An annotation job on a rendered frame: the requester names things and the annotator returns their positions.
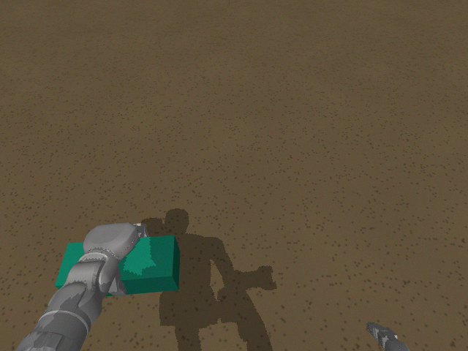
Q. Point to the left robot hand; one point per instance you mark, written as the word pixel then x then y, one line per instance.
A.
pixel 118 239

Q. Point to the right robot hand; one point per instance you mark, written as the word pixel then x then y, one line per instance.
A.
pixel 386 337

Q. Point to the carton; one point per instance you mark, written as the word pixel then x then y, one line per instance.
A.
pixel 151 266

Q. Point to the left robot arm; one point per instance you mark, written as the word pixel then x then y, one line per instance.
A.
pixel 72 310

